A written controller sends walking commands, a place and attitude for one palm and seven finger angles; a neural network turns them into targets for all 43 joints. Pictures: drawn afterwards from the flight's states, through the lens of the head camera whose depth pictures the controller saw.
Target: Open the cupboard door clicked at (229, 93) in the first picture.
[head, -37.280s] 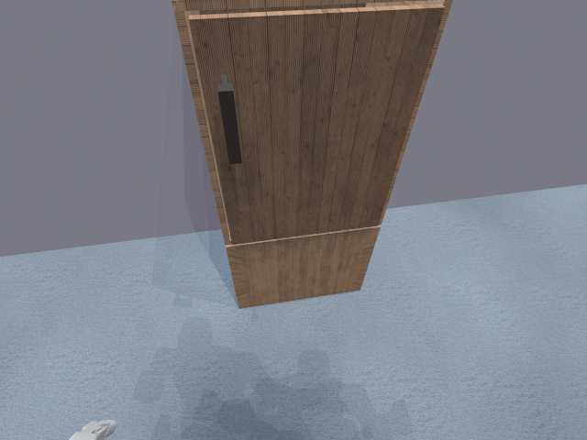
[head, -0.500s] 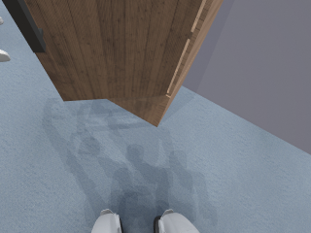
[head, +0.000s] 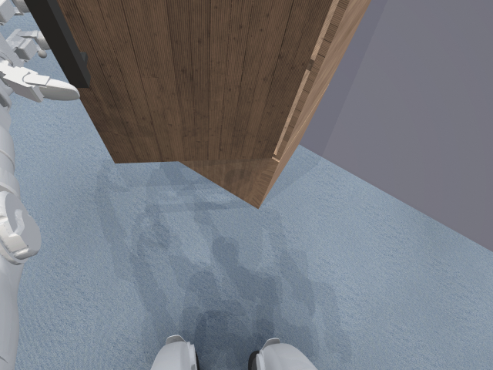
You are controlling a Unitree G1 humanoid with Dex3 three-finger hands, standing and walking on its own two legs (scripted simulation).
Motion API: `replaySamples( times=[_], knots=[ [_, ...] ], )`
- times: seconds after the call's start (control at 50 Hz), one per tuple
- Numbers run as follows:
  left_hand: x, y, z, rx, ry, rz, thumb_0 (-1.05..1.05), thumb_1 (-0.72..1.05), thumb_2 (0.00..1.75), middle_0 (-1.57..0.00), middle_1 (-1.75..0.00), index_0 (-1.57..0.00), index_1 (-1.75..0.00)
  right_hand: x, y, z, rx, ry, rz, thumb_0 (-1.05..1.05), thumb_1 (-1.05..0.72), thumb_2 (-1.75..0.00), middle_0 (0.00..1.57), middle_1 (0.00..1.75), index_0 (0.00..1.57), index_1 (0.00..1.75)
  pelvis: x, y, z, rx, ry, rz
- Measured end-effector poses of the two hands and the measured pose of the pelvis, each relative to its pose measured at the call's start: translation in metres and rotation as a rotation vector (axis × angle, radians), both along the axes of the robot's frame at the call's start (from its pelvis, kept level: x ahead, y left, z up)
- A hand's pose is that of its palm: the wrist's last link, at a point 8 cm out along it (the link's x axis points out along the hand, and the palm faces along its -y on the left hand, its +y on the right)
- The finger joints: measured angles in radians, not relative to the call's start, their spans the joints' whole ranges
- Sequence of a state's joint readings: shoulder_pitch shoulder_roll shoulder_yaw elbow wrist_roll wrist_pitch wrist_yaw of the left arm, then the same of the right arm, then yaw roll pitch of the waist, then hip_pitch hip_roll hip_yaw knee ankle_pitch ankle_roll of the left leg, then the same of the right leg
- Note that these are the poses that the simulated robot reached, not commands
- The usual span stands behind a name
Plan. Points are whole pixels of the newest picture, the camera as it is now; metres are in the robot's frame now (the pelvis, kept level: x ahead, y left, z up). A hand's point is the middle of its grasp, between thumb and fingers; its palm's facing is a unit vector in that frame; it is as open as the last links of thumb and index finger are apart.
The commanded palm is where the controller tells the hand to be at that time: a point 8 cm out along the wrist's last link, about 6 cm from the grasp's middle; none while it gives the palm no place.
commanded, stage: slide the fingers in behind the handle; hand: left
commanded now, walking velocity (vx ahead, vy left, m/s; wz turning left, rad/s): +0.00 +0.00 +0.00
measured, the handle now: (62, 28) +0.59 +0.21 +0.13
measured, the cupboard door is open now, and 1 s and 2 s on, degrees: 37 37 37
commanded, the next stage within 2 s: close the thumb around the handle in 1.06 s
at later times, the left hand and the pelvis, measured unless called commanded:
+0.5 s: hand (72, 53) +0.55 +0.20 +0.13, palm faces +0.02 -1.00 +0.00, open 14.0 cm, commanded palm +0.53 +0.24 +0.13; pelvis +0.00 -0.02 +0.00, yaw -1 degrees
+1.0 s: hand (74, 53) +0.55 +0.19 +0.13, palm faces +0.02 -1.00 +0.01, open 14.0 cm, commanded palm +0.52 +0.23 +0.13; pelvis +0.00 -0.01 +0.00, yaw -1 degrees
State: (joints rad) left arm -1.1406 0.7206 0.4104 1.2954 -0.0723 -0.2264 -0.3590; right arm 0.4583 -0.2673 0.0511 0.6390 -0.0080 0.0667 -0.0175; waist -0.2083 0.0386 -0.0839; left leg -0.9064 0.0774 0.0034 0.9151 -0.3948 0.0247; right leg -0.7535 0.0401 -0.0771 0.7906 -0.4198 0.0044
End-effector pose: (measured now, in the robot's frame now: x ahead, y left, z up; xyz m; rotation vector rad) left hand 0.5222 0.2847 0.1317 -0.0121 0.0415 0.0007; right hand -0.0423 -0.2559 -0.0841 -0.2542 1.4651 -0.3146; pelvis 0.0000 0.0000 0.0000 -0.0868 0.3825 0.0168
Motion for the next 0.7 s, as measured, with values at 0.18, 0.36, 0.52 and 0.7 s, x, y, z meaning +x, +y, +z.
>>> replaySamples(
  times=[0.18, 0.36, 0.52, 0.7],
  knots=[
    [0.002, -0.015, 0.001, 0.024, -0.004, 0.025, -0.01, -0.49, 0.30, -0.30, -1.20, -0.29, -1.21, -0.013, -0.009, 0.001, -0.004, -0.011, -0.031, 0.00, -0.91, -0.89, 0.20, 0.30, 0.20, 0.30, -0.003, -0.008, 0.000, 0.009, -0.005, -0.015],
    [0.001, -0.030, 0.001, 0.005, 0.011, 0.015, -0.01, -0.50, 0.30, -0.30, -1.20, -0.30, -1.20, -0.021, -0.017, 0.002, -0.002, -0.001, -0.043, 0.00, -0.91, -0.89, 0.20, 0.30, 0.20, 0.30, -0.004, -0.014, 0.002, 0.015, -0.012, -0.017],
    [0.004, -0.035, -0.001, 0.010, 0.010, 0.016, -0.01, -0.49, 0.30, -0.30, -1.20, -0.30, -1.20, -0.018, -0.021, 0.003, -0.010, -0.009, -0.040, 0.00, -0.91, -0.89, 0.20, 0.30, 0.20, 0.30, -0.005, -0.017, 0.002, 0.017, -0.008, -0.016],
    [0.003, -0.042, -0.003, 0.002, 0.001, 0.006, -0.01, -0.49, 0.30, -0.30, -1.20, -0.30, -1.20, -0.010, -0.019, 0.002, 0.002, -0.015, -0.031, 0.00, -0.91, -0.89, 0.20, 0.30, 0.20, 0.30, -0.001, -0.016, 0.003, 0.019, -0.012, -0.014]
  ],
)
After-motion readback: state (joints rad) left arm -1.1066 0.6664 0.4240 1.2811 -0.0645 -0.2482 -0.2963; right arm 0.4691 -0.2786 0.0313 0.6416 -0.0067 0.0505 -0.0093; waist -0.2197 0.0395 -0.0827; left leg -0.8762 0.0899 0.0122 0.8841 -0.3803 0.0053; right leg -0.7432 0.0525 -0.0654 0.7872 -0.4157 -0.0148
